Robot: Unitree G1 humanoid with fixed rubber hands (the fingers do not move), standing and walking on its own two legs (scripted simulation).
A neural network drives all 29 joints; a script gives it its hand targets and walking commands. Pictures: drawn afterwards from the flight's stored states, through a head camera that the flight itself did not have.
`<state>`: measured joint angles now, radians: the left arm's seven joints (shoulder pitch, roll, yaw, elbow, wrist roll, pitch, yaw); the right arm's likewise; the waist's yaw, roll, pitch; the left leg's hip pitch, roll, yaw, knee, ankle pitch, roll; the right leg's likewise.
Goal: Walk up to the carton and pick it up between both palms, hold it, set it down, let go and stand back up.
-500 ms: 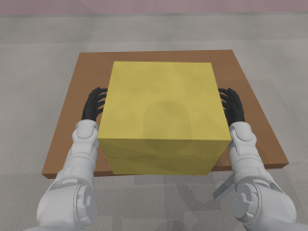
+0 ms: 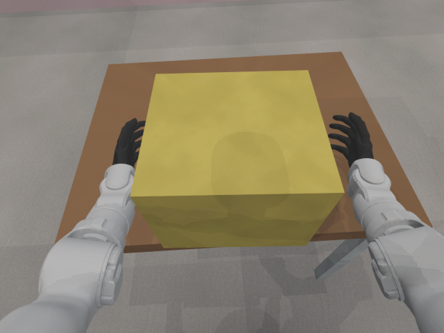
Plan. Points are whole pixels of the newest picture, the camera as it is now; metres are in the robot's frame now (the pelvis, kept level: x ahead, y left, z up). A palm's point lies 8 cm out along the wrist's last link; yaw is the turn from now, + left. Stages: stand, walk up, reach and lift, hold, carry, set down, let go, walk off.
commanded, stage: set down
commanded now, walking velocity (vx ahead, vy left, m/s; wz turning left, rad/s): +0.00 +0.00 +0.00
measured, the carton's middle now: (233, 162) +0.43 +0.00 +0.02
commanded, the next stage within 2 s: none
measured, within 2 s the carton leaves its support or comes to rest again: neither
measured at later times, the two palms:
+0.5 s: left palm (105, 138) +0.41 +0.21 +0.13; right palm (390, 136) +0.40 -0.26 +0.12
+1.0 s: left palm (78, 96) +0.42 +0.22 +0.21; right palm (425, 92) +0.41 -0.27 +0.20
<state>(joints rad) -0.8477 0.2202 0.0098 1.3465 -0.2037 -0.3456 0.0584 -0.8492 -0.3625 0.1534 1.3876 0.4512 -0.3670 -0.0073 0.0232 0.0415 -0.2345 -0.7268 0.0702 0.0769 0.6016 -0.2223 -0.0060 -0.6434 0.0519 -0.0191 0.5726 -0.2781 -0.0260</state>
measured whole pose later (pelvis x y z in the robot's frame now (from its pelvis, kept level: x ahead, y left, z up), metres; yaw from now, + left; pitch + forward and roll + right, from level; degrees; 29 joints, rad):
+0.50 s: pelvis -0.04 -0.02 +0.00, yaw +1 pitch +17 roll +0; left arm -0.95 0.38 -0.09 1.15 -0.34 -0.05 -0.01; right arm -0.89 -0.45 0.20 1.12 0.54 -0.06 0.01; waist 0.00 -0.01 -0.22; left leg -0.68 0.07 0.06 0.51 -0.12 -0.02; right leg -0.63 0.05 -0.03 0.56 -0.23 -0.05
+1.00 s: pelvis -0.02 +0.00 +0.02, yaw +0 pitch +10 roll -1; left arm -0.93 0.42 -0.01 0.75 -0.29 0.38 0.03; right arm -0.95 -0.59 0.13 0.98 0.55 0.20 0.05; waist 0.00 0.00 -0.12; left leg -0.44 0.05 0.08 0.38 -0.11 0.00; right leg -0.37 0.05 -0.01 0.38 -0.17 -0.03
